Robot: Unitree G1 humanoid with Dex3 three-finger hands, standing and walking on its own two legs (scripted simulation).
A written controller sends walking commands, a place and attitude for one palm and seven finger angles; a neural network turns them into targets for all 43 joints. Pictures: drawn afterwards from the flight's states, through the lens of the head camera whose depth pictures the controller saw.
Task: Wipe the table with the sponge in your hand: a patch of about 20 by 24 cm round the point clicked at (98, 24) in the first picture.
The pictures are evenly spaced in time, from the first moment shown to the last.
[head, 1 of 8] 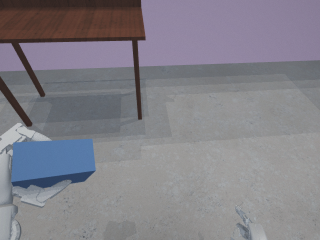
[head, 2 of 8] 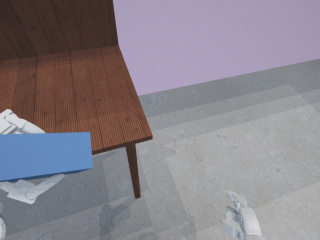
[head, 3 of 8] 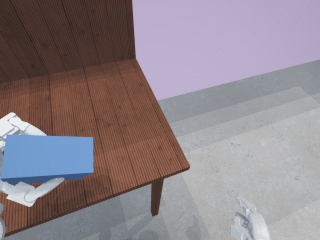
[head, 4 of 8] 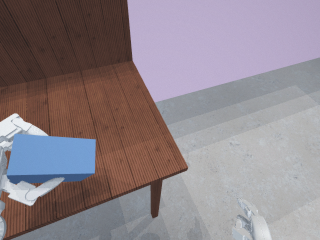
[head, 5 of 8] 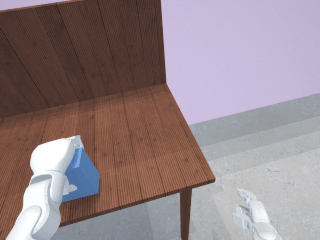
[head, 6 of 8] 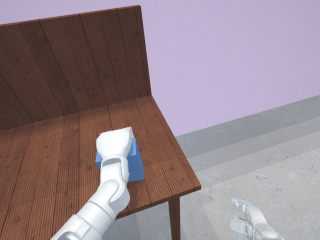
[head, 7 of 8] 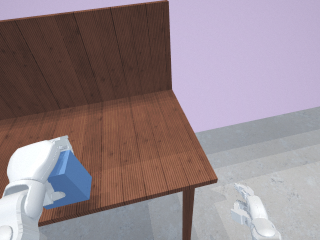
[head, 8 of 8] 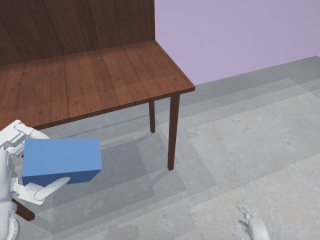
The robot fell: no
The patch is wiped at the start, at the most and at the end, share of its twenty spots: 0.00 1.00 1.00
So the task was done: yes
